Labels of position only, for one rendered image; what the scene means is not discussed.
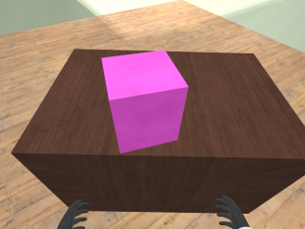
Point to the pedestal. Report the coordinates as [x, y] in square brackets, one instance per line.
[239, 137]

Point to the carton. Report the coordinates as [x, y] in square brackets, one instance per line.
[147, 96]

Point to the robot left hand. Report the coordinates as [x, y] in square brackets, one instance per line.
[68, 220]

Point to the robot right hand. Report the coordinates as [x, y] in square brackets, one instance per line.
[236, 217]

